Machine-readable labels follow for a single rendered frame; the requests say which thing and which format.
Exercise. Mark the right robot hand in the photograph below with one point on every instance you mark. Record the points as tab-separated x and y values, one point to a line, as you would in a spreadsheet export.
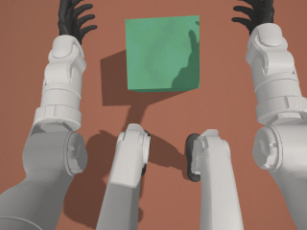
262	12

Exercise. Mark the left robot forearm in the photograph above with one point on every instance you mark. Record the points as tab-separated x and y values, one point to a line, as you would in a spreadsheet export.
62	89

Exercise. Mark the robot left shin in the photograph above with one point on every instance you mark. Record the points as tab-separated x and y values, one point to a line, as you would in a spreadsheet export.
122	135

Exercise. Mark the robot left upper arm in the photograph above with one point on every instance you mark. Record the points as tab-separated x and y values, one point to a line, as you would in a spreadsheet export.
51	160

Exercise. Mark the left robot hand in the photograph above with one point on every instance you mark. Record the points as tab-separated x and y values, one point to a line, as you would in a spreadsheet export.
69	23

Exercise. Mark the right robot forearm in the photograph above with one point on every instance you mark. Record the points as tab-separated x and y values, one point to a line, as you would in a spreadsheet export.
274	77

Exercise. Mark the carton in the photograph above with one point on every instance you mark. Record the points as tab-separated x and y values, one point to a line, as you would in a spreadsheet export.
163	53

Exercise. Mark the robot right upper arm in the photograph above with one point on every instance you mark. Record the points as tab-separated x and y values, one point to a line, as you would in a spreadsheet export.
282	151

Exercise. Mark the robot right thigh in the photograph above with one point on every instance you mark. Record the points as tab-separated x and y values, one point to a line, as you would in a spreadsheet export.
220	206

